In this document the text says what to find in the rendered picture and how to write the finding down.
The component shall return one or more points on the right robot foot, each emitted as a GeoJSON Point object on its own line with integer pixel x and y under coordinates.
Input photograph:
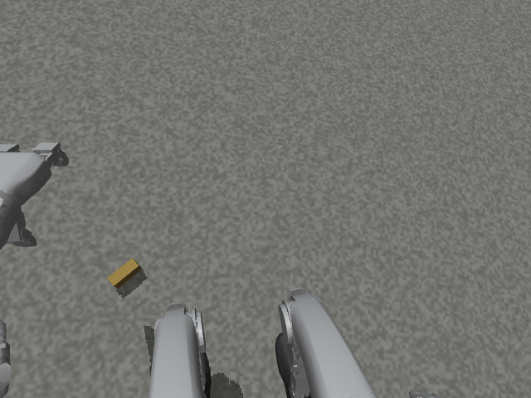
{"type": "Point", "coordinates": [283, 365]}

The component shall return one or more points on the small box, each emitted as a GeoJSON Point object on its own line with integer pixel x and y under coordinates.
{"type": "Point", "coordinates": [124, 273]}

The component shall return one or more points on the left robot hand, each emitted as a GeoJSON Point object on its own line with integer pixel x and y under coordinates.
{"type": "Point", "coordinates": [22, 175]}

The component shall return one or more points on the left robot arm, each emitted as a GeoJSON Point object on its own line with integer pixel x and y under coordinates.
{"type": "Point", "coordinates": [9, 213]}

